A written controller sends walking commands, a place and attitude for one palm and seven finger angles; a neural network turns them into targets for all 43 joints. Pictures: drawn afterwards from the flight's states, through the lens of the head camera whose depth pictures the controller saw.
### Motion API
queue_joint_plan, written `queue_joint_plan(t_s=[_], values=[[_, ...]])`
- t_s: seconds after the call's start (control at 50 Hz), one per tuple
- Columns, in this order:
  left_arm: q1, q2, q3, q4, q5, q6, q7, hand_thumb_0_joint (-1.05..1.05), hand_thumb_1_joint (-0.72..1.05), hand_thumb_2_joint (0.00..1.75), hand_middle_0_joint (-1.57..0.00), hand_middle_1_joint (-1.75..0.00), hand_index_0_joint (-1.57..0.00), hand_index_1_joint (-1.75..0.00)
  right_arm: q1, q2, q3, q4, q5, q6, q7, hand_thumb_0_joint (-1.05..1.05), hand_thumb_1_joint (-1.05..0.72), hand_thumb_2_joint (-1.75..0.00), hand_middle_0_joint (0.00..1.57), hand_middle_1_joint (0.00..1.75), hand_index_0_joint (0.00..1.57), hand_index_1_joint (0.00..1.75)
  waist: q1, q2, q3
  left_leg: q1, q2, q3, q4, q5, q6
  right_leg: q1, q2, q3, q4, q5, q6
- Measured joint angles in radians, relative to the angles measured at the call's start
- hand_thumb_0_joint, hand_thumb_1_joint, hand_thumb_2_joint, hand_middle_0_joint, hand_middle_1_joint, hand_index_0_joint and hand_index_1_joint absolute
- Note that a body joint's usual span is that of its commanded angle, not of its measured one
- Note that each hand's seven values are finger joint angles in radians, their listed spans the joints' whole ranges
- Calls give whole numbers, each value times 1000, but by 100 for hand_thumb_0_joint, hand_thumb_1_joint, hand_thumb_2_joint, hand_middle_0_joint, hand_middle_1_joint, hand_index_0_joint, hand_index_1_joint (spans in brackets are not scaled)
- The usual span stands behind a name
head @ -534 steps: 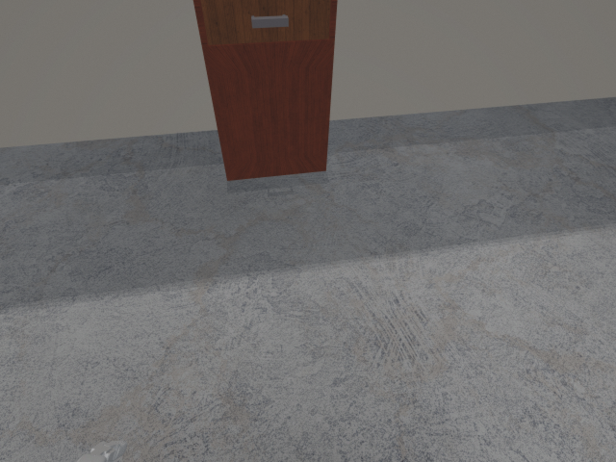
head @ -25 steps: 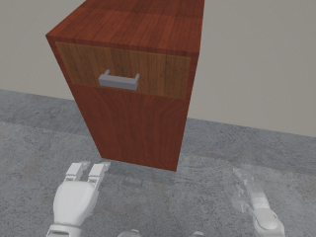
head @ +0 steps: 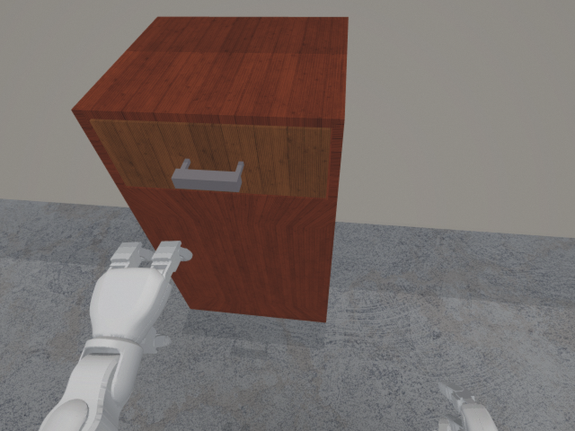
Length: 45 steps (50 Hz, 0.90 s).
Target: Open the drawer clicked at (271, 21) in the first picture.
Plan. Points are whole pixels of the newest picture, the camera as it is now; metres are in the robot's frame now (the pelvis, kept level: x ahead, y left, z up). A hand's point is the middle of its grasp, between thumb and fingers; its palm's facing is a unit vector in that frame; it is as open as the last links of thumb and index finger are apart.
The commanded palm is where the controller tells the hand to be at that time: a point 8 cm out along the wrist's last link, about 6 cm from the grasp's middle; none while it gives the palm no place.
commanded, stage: raise the hand with hooked fingers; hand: left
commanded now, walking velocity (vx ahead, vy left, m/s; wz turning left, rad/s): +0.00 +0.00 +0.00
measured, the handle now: (210, 172) +0.56 +0.23 +0.00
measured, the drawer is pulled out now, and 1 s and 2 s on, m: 0.00 0.00 0.00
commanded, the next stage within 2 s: move the hooked fingers above the handle in 0.86 s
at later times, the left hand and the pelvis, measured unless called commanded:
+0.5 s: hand (150, 230) +0.32 +0.22 +0.12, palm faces +0.08 -0.03 -1.00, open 13.8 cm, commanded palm +0.29 +0.22 +0.17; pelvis +0.02 -0.03 +0.02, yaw +2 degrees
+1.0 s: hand (130, 240) +0.31 +0.25 +0.11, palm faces +0.09 -0.05 -0.99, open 13.8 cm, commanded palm +0.29 +0.24 +0.17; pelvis +0.00 -0.01 +0.02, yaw +1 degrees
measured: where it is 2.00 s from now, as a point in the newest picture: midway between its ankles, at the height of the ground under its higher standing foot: outside the picture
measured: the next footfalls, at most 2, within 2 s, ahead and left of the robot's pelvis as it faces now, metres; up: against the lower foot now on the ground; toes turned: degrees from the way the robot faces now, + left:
none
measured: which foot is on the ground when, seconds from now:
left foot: down 0.00-1.00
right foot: down 0.00-1.00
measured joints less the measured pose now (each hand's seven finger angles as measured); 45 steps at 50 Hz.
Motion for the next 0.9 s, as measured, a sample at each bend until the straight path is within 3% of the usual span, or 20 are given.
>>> queue_joint_plan(t_s=[0.1,0.22,0.32,0.46,0.66,0.72,0.8,0.9], values=[[-86,5,23,26,-20,45,-2,0,-23,42,-31,-103,-31,-103,-50,-12,-17,10,17,-2,-3,1,-91,-90,20,30,20,30,7,11,-9,26,0,-10,-40,13,-8,23,-1,-11,-24,2,4],[-155,12,4,40,-48,102,-121,0,-37,36,-31,-112,-31,-112,-100,1,5,-6,34,8,-12,1,-91,-90,20,30,20,30,15,21,-13,90,8,-14,-121,43,-19,74,6,-18,-76,15,-6],[-197,42,5,50,-60,69,-194,0,-44,33,-32,-117,-32,-117,-122,12,26,-14,37,14,-22,1,-91,-90,20,30,20,30,21,25,-5,131,19,-25,-167,59,-29,115,15,-31,-113,23,-16],[-289,81,38,91,-81,13,-232,0,-48,31,-32,-119,-32,-120,-114,11,28,2,43,12,-30,1,-91,-90,20,30,20,30,28,32,8,153,27,-42,-200,76,-37,147,21,-50,-153,37,-23],[-308,84,64,126,-114,-5,-297,0,-49,31,-32,-120,-32,-120,-69,-10,13,10,52,30,-13,1,-91,-90,20,30,20,30,13,36,7,154,19,-26,-228,94,-27,143,15,-33,-182,60,-13],[-276,80,61,106,-108,-43,-291,0,-49,31,-32,-120,-32,-120,-52,-12,6,9,46,29,-12,1,-91,-90,20,30,20,30,11,28,12,151,14,-20,-228,96,-23,139,12,-27,-184,65,-9],[-255,84,66,85,-100,-94,-238,0,-49,31,-32,-120,-32,-120,-37,-9,-4,20,44,23,-13,1,-91,-90,20,30,20,30,13,18,16,145,9,-20,-222,98,-18,138,6,-26,-188,71,-4],[-290,89,79,122,-86,-72,-178,0,-49,30,-32,-120,-32,-120,-40,1,-6,35,54,23,-8,1,-91,-90,20,30,20,30,19,12,18,137,1,-20,-218,104,-13,134,-1,-25,-191,81,1]])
